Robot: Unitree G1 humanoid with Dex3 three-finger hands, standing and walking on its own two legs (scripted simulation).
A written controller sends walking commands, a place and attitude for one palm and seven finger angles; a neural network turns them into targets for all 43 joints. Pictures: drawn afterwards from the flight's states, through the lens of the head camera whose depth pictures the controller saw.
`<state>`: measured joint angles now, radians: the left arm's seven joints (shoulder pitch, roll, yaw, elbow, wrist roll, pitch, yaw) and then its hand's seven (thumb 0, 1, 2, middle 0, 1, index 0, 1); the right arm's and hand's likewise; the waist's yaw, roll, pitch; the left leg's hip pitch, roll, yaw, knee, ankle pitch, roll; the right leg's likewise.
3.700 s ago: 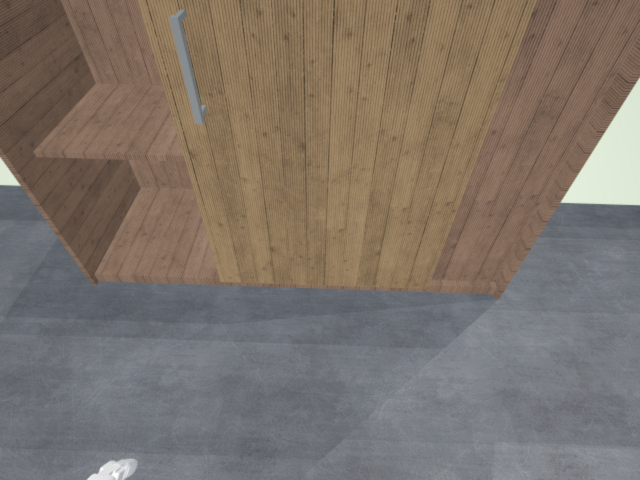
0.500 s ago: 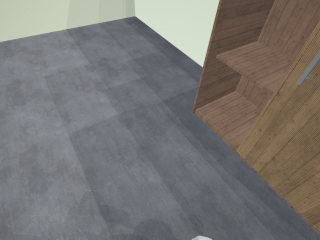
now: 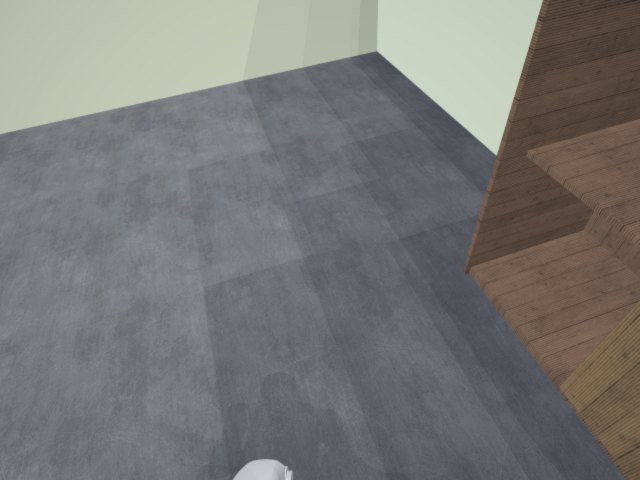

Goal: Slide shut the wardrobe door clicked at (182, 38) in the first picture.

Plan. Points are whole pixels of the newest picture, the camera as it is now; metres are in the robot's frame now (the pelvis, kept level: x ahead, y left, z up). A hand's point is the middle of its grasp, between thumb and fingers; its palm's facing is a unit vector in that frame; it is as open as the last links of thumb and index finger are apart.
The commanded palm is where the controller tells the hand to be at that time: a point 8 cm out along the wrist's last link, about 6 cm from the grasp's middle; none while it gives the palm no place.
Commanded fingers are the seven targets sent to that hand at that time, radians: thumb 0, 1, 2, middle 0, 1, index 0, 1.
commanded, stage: walk to a spot facing it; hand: right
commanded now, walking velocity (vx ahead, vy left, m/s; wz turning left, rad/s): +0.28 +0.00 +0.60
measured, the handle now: out of the picture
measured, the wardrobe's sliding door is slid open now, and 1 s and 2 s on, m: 0.49 0.49 0.49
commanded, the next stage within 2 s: turn to face it in 0.96 s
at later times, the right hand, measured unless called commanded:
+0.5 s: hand (385, 356) +0.37 -0.09 -0.20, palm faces -0.29 +0.95 -0.14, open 7.4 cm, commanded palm none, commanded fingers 0.00 -0.90 -0.90 0.20 0.30 0.20 0.30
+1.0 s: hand (408, 285) +0.53 -0.15 -0.20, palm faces -0.45 +0.86 -0.22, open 7.4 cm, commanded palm none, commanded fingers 0.00 -0.90 -0.90 0.20 0.30 0.20 0.30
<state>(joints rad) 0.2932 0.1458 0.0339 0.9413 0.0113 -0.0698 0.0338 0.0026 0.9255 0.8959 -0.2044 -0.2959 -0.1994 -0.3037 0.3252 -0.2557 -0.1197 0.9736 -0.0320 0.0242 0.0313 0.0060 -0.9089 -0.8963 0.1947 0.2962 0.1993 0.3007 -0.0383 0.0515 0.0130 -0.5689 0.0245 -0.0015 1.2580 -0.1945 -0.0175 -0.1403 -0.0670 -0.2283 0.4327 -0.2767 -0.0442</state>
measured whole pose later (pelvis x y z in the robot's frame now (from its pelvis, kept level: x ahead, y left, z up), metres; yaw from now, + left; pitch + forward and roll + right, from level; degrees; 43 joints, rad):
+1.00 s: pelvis +0.41 +0.02 -0.02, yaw +36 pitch +0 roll +2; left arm 0.06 0.15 0.00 0.84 0.02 -0.02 0.01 0.01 0.91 0.90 -0.20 -0.30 -0.20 -0.30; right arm 0.32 -0.25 -0.10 0.97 -0.01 0.03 -0.01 0.00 -0.91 -0.90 0.20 0.30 0.20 0.30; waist -0.08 0.05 0.08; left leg -0.38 -0.05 -0.05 1.18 -0.55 -0.04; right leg -0.36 -0.10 -0.16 0.63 -0.26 -0.04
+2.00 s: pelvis +0.43 -0.02 -0.01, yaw +15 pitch +1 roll +1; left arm 0.18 0.24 0.07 0.89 0.02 0.02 0.00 0.01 0.91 0.90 -0.20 -0.30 -0.20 -0.30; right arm 0.20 -0.26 -0.09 0.93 -0.02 0.06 -0.01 0.01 -0.91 -0.90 0.20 0.30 0.20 0.30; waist 0.01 0.02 0.06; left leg -0.49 0.09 0.03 1.08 -0.38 -0.09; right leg -0.34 0.01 -0.03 0.52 -0.20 -0.05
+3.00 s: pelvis +0.41 -0.01 -0.01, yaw -21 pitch +0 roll +1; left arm 0.21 0.21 0.05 0.90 0.02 0.04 -0.01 0.01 0.90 0.90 -0.20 -0.30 -0.20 -0.30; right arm 0.14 -0.26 -0.08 0.87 -0.01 0.06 -0.02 0.00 -0.91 -0.90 0.20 0.30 0.20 0.30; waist 0.02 0.01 0.05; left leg -0.46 0.08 0.00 0.96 -0.40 -0.11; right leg -0.27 0.05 0.07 0.48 -0.21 -0.04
